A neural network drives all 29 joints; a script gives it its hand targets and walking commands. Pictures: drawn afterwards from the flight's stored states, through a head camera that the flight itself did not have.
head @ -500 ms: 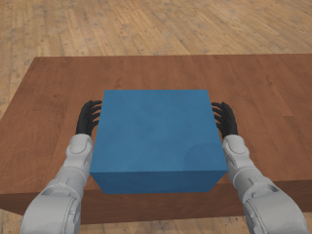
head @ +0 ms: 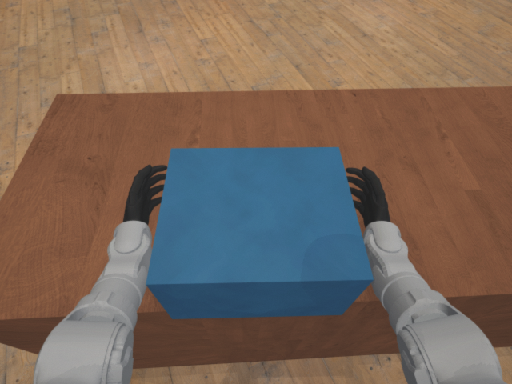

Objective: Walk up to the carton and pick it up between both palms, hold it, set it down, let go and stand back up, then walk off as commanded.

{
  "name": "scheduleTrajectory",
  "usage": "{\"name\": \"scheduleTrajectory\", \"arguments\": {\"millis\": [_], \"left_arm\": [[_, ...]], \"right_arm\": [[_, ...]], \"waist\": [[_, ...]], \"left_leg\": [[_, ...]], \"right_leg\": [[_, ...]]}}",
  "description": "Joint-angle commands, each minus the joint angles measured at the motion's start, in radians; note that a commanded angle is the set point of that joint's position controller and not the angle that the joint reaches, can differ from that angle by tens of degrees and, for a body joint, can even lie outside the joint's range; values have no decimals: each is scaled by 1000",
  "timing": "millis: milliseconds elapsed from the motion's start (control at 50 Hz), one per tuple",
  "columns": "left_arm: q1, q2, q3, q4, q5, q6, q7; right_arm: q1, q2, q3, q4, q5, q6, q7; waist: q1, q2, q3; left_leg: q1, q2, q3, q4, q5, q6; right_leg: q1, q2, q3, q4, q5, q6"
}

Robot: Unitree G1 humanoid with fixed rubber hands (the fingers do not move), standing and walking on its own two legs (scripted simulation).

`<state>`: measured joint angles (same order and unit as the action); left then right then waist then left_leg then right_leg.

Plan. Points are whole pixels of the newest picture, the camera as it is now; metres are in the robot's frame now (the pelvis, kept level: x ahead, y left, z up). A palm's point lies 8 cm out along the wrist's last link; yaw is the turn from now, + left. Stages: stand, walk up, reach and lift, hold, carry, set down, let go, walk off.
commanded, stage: reach and lift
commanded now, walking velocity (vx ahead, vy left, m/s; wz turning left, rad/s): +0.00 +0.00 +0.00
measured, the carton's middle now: (256, 232) +0.38 +0.02 -0.01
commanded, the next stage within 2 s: none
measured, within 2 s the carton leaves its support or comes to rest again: leaves its support in 0.56 s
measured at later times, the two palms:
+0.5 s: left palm (137, 213) +0.38 +0.22 +0.03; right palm (373, 217) +0.39 -0.17 +0.03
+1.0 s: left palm (134, 208) +0.37 +0.21 +0.06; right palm (384, 218) +0.37 -0.17 +0.06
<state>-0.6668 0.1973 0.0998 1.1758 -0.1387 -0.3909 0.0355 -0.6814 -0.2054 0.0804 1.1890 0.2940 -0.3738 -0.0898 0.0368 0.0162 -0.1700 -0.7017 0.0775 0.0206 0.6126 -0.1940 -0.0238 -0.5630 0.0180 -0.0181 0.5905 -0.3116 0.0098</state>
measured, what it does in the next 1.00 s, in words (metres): stands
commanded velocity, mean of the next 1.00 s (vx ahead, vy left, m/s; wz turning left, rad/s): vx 0.00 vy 0.00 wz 0.00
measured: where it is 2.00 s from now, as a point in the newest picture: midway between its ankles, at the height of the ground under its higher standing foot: outside the picture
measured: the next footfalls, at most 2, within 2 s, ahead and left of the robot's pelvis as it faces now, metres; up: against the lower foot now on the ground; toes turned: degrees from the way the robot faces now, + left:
none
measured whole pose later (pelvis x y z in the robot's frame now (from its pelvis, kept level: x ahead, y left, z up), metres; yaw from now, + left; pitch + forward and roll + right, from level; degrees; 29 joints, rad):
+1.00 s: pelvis +0.01 +0.01 +0.03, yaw +1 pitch +10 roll -1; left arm -0.55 0.16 0.07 1.07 -0.08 -0.44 0.05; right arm -0.48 -0.17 -0.04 0.98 0.09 -0.39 -0.10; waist 0.02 0.00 -0.12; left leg -0.41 0.04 0.04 0.32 -0.08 -0.01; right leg -0.27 -0.01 -0.01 0.28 -0.18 0.02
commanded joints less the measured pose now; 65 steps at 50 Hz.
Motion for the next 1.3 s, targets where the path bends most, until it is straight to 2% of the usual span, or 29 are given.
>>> {"name": "scheduleTrajectory", "arguments": {"millis": [0, 160, 180, 260, 300, 320, 340, 380, 400, 480, 520, 540, 560, 600, 660, 680, 720, 800, 840, 880, 940, 1000, 1080, 1120, 1140, 1200, 1220, 1240, 1280], "left_arm": [[-390, -37, -25, -203, 14, -74, -16], [-366, -79, -5, -165, 57, -85, -28], [-407, -81, -17, -188, 53, -94, -30], [-376, -113, -10, -176, 67, -105, -41], [-388, -139, -11, -189, 86, -112, -49], [-383, -148, 3, -183, 99, -113, -53], [-370, -152, 5, -169, 113, -120, -54], [-400, -253, -18, -162, 125, -128, -81], [-401, -311, -35, -152, 141, -133, -94], [-464, -618, -179, -204, 180, -182, -148], [-435, -644, -197, -170, 199, -195, -161], [-425, -664, -212, -169, 200, -206, -159], [-409, -665, -203, -136, 212, -208, -162], [-414, -698, -241, -159, 191, -226, -160], [-463, -730, -291, -196, 179, -238, -153], [-511, -739, -308, -221, 167, -244, -147], [-482, -764, -336, -245, 153, -248, -129], [-442, -746, -311, -247, 178, -191, -127], [-435, -756, -321, -279, 166, -169, -127], [-405, -764, -327, -303, 161, -143, -125], [-433, -755, -338, -357, 152, -102, -128], [-422, -771, -380, -429, 126, -53, -123], [-449, -770, -430, -560, 100, 26, -118], [-420, -777, -443, -598, 88, 71, -117], [-447, -779, -464, -672, 73, 85, -112], [-409, -746, -419, -659, 85, 183, -126], [-420, -760, -430, -710, 87, 201, -131], [-390, -742, -410, -696, 90, 238, -136], [-402, -735, -412, -802, 83, 281, -142]], "right_arm": [[-436, 85, -2, -204, -30, -59, -3], [-410, 144, -6, -187, -78, -66, 8], [-430, 146, -16, -191, -87, -69, 11], [-398, 199, -16, -208, -124, -79, 17], [-397, 215, -27, -206, -142, -88, 20], [-390, 240, -19, -201, -150, -88, 28], [-400, 237, -35, -198, -170, -98, 30], [-422, 362, -17, -219, -210, -104, 59], [-420, 417, -5, -221, -236, -109, 74], [-437, 715, 107, -293, -330, -170, 134], [-406, 733, 130, -275, -360, -173, 137], [-427, 740, 163, -321, -362, -188, 139], [-416, 742, 164, -307, -373, -186, 139], [-432, 765, 200, -356, -375, -209, 138], [-427, 756, 190, -349, -396, -215, 140], [-460, 760, 195, -367, -395, -224, 146], [-445, 752, 215, -380, -396, -223, 155], [-428, 706, 203, -389, -382, -177, 158], [-412, 697, 212, -397, -362, -155, 158], [-388, 726, 264, -440, -335, -129, 153], [-395, 713, 283, -473, -307, -83, 150], [-407, 730, 329, -570, -249, -37, 146], [-388, 717, 363, -646, -197, 52, 139], [-406, 724, 393, -733, -164, 96, 132], [-393, 716, 400, -753, -155, 118, 128], [-414, 688, 386, -799, -152, 213, 121], [-417, 698, 391, -826, -145, 225, 119], [-398, 687, 405, -828, -138, 258, 117], [-387, 714, 438, -880, -97, 288, 109]], "waist": [[-2, 1, -587], [3, -1, -536], [-3, 20, -549], [-1, -6, -550], [-22, 16, -541], [-4, 14, -525], [-11, 11, -526], [-1, 1, -521], [-10, -4, -525], [-25, 10, -567], [-30, 20, -498], [-17, 2, -507], [-25, -4, -485], [-20, -24, -506], [-43, 7, -511], [-39, 24, -527], [-36, 31, -550], [-30, 32, -470], [-33, 25, -471], [-14, 6, -473], [-24, 10, -424], [-5, 18, -432], [-30, 24, -389], [-30, 5, -407], [-42, 12, -424], [-37, -37, -291], [-42, -18, -324], [-30, -42, -305], [-9, -33, -335]], "left_leg": [[517, -60, -3, 35, 420, -25], [523, -60, -1, 7, 407, -19], [534, -61, -3, 2, 408, -24], [531, -64, 2, -10, 432, -21], [563, -61, -4, -28, 446, -28], [562, -65, 0, -31, 447, -27], [563, -65, 1, -39, 451, -27], [560, -67, 4, -52, 452, -24], [580, -67, 5, -64, 473, -25], [642, -73, -2, -104, 557, -34], [616, -81, 3, -134, 528, -28], [616, -86, 0, -150, 525, -21], [611, -87, 2, -162, 510, -19], [612, -90, -5, -164, 514, -11], [678, -77, -14, -167, 546, -29], [697, -72, -14, -165, 544, -34], [725, -65, -19, -160, 565, -41], [736, -63, -9, -197, 488, -31], [766, -60, -11, -204, 504, -32], [762, -66, -6, -207, 517, -23], [755, -70, -3, -226, 489, -19], [768, -77, 3, -229, 505, -18], [801, -82, -10, -250, 476, -19], [827, -86, -19, -254, 472, -10], [836, -86, -24, -255, 482, -13], [796, -96, -21, -288, 374, 10], [818, -101, -21, -290, 388, 8], [814, -103, -18, -294, 390, 12], [827, -114, -20, -278, 453, 6]], "right_leg": [[21, 17, -17, -99, 332, 24], [51, 13, -13, -126, 324, 23], [47, 9, -18, -132, 312, 19], [83, 6, -12, -133, 370, 26], [89, 6, -15, -151, 382, 21], [96, 1, -14, -150, 381, 23], [97, 3, -17, -157, 385, 22], [116, -1, -16, -169, 381, 23], [131, 4, -19, -179, 403, 21], [221, 0, -14, -212, 565, 20], [253, -14, -9, -234, 581, 24], [275, -13, -5, -239, 600, 29], [294, -17, 0, -246, 604, 29], [297, -16, 0, -255, 600, 34], [241, 1, -17, -283, 505, 23], [204, 6, -23, -288, 448, 17], [183, 17, -31, -304, 398, 0], [192, 16, -24, -337, 303, -12], [196, 22, -20, -343, 308, -15], [233, 19, -5, -346, 321, -15], [248, 20, -1, -356, 298, -12], [269, 23, 13, -363, 297, -14], [272, 26, 17, -378, 248, -14], [283, 25, 20, -381, 242, -11], [285, 28, 22, -374, 258, -11], [284, 17, 33, -396, 179, -2], [290, 13, 26, -390, 198, -1], [306, 13, 30, -387, 211, 4], [357, 15, 35, -366, 307, 13]]}}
